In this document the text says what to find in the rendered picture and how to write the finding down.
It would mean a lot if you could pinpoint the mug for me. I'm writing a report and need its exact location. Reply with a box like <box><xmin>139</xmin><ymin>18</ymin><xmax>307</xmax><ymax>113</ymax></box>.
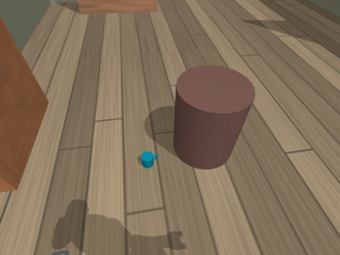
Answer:
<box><xmin>141</xmin><ymin>151</ymin><xmax>158</xmax><ymax>168</ymax></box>

